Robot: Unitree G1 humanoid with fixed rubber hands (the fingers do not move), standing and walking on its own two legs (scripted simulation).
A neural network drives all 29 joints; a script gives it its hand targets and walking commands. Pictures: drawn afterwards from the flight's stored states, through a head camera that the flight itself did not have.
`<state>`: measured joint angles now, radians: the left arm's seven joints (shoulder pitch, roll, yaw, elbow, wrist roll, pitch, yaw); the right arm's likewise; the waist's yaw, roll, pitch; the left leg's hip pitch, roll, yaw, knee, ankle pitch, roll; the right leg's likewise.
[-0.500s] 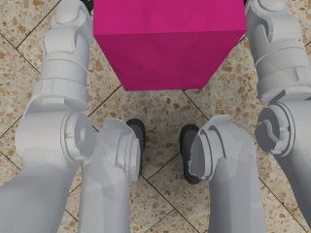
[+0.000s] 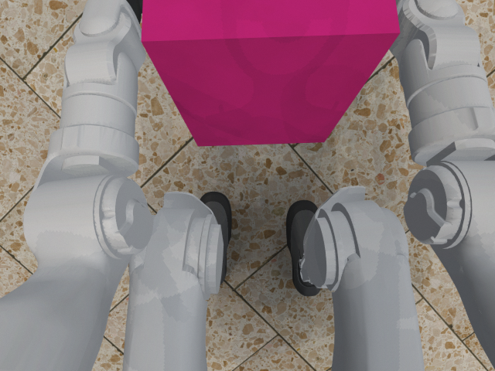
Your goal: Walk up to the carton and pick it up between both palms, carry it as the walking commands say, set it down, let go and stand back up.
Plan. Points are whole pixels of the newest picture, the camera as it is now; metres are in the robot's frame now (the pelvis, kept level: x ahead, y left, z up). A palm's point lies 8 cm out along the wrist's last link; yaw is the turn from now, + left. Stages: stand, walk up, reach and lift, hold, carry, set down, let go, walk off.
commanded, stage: set down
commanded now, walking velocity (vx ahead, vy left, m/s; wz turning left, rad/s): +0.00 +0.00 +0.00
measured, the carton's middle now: (260, 28) +0.54 +0.00 -0.21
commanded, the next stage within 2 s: none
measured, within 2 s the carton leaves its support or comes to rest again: rests again in 0.76 s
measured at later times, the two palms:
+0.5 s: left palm out of the picture +0.56 +0.16 -0.14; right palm out of the picture +0.57 -0.16 -0.14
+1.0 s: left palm (108, 42) +0.52 +0.20 -0.19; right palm (395, 35) +0.52 -0.18 -0.19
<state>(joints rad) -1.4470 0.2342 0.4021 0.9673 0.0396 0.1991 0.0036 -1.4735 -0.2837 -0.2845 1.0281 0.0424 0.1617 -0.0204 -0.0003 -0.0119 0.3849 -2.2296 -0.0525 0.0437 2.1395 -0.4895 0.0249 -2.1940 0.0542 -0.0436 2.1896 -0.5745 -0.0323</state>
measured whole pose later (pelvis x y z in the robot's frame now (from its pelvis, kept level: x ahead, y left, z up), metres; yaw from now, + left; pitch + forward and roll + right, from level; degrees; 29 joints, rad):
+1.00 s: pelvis +0.00 +0.00 +0.00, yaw +0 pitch +30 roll +0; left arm -1.38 0.40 0.12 1.05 -0.24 0.05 0.13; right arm -1.41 -0.36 -0.06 1.04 0.24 0.07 -0.14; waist 0.00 0.01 0.52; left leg -2.20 -0.05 0.04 2.16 -0.49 0.02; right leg -2.16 0.06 -0.04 2.20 -0.57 -0.03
